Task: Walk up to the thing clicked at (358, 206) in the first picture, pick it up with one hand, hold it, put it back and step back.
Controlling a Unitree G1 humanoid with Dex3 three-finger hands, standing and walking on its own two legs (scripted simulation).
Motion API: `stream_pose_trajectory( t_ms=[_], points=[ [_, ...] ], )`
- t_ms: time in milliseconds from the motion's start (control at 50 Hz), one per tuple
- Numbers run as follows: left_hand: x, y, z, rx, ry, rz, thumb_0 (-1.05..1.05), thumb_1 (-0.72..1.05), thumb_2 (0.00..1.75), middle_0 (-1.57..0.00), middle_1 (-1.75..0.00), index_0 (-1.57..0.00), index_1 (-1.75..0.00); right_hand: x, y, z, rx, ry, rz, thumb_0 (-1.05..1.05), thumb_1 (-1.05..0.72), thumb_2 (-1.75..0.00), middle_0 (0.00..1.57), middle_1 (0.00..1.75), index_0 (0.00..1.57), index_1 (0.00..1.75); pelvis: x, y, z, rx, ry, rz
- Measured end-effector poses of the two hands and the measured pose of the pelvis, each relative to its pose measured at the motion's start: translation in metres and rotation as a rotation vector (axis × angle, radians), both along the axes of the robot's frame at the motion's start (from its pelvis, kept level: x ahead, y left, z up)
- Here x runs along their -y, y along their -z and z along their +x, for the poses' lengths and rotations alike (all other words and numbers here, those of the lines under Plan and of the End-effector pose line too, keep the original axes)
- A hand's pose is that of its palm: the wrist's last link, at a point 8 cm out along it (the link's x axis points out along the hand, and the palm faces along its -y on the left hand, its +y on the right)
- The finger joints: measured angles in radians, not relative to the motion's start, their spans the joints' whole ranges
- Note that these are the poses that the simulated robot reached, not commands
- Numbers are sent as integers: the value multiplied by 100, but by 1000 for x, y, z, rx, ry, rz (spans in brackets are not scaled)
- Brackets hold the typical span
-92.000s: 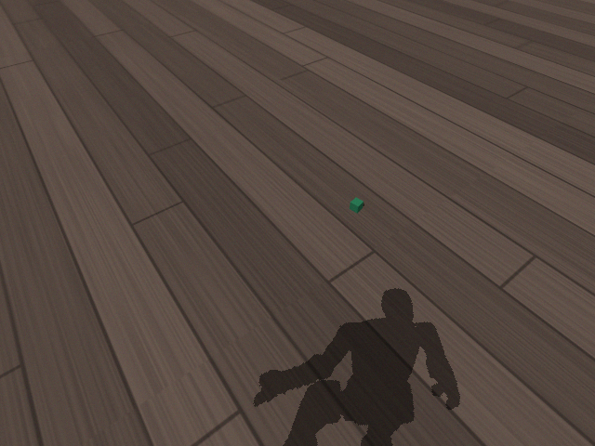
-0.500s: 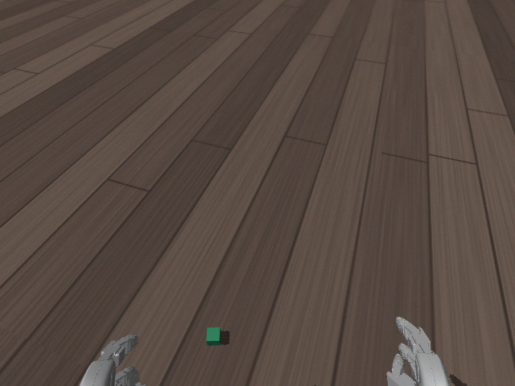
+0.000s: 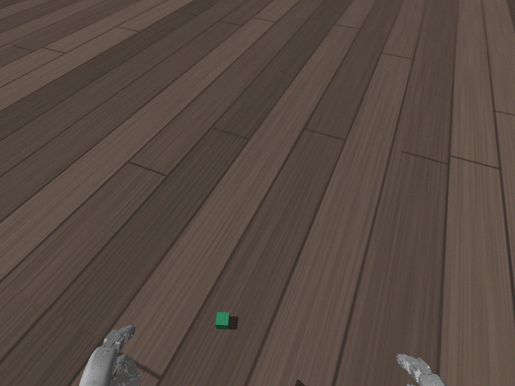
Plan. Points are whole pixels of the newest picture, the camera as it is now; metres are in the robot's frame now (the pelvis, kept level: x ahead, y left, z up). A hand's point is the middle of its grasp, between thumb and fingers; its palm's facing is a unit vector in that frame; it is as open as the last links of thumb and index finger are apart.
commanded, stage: stand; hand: left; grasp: from above
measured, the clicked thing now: (222, 320) +0.47 +0.14 -0.71
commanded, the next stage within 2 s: none
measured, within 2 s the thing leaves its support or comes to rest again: neither
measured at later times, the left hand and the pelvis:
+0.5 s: hand out of the picture +0.04 +0.24 -0.12, palm faces +0.06 -0.95 -0.31, open 7.4 cm; pelvis +0.00 +0.01 +0.04, yaw +1 degrees
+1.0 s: hand out of the picture +0.04 +0.23 -0.11, palm faces +0.06 -0.94 -0.34, open 7.4 cm; pelvis +0.00 -0.01 +0.05, yaw +2 degrees
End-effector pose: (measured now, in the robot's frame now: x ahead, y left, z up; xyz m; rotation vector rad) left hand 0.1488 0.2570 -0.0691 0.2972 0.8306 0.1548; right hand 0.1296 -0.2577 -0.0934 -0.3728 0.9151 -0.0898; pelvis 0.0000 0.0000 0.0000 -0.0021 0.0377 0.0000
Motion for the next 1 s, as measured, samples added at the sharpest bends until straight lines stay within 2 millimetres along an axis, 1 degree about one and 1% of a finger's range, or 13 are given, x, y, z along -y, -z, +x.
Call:
stream_pose_trajectory(
  t_ms=[100, 180, 280, 400, 540, 680, 820, 1000],
  points=[
    [-20, 11, -33, -125, -61, 21, 1, 91, 90, -20, -30, -21, -30, 11, -2, -19, -81, 58, 8, 1, -90, -90, 20, 30, 21, 30, -2, -11, 0, 30, -1, 1],
    [-29, 16, -61, -217, -107, 22, 1, 91, 90, -20, -30, -20, -30, 15, -3, -31, -135, 90, 6, 1, -90, -90, 20, 30, 21, 30, -5, -18, 2, 51, -5, -2],
    [-30, 20, -89, -302, -145, 4, 1, 91, 90, -20, -30, -20, -30, 11, -5, -43, -191, 117, 14, 1, -90, -90, 20, 30, 21, 30, -6, -27, 3, 77, -14, -6],
    [-26, 22, -108, -363, -170, -23, 1, 91, 90, -20, -30, -20, -30, 4, -8, -52, -232, 130, 27, 1, -90, -90, 20, 30, 21, 30, -8, -35, 1, 103, -21, -8],
    [-26, 18, -120, -399, -180, -22, 0, 91, 90, -20, -30, -21, -30, 3, -10, -56, -253, 139, 39, 0, -90, -90, 20, 30, 21, 30, -7, -41, -1, 120, -28, -3],
    [-28, 12, -125, -415, -191, -2, 0, 91, 90, -20, -30, -21, -30, 12, -10, -59, -268, 146, 41, 0, -90, -90, 20, 30, 21, 30, -2, -44, -2, 126, -32, 1],
    [-26, 8, -123, -418, -195, 9, 0, 91, 90, -20, -30, -20, -30, 22, -10, -62, -286, 149, 35, 0, -90, -90, 20, 30, 21, 30, 4, -46, -2, 128, -34, 1],
    [-19, 7, -114, -415, -185, 5, 0, 91, 90, -20, -30, -21, -30, 33, -11, -65, -312, 153, 26, 0, -91, -90, 20, 30, 20, 30, 11, -47, 0, 122, -36, -1]
  ],
)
